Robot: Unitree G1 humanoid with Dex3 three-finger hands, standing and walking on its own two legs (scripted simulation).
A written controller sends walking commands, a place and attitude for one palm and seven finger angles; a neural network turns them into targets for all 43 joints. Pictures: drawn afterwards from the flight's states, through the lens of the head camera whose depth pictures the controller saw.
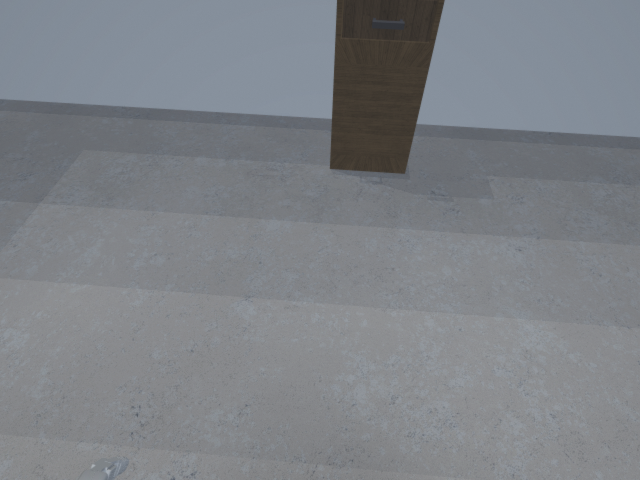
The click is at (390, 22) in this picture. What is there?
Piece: drawer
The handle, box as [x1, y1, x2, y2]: [372, 18, 404, 29]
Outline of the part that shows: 372,27 376,28 403,29 404,24 402,19 400,19 399,21 376,20 375,18 373,18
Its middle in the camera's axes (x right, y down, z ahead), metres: +0.24 -0.79 +1.41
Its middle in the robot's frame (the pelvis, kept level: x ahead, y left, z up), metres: +1.59 -0.17 -0.06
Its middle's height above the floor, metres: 0.71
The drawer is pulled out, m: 0.00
